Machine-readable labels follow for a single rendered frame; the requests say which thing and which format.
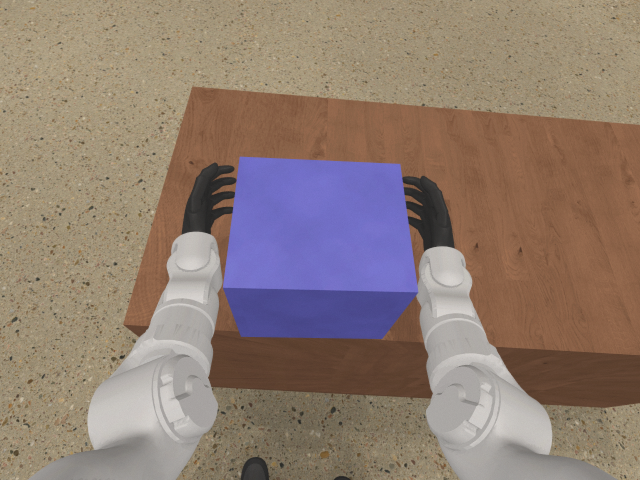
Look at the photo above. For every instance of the robot left foot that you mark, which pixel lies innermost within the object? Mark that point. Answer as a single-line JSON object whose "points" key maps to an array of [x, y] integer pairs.
{"points": [[255, 469]]}

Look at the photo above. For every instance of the left robot hand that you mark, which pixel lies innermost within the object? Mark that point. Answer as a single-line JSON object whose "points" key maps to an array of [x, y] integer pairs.
{"points": [[199, 216]]}

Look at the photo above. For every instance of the right robot upper arm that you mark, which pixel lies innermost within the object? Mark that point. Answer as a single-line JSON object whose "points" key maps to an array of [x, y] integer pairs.
{"points": [[490, 430]]}

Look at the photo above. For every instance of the pedestal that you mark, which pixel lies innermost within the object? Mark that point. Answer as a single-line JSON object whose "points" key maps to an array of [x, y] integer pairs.
{"points": [[546, 212]]}

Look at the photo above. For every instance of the right robot hand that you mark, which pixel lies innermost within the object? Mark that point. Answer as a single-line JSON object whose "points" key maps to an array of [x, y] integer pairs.
{"points": [[435, 226]]}

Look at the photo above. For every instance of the carton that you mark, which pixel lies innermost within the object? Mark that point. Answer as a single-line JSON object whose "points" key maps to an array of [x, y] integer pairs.
{"points": [[318, 249]]}

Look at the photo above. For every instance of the right robot forearm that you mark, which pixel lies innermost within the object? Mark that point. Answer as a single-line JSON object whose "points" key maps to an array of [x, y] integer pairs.
{"points": [[452, 332]]}

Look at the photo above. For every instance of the left robot forearm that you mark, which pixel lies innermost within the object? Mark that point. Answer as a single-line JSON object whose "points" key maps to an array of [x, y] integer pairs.
{"points": [[185, 317]]}

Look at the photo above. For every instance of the left robot upper arm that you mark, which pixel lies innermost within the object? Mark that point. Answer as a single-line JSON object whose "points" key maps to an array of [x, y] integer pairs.
{"points": [[144, 424]]}

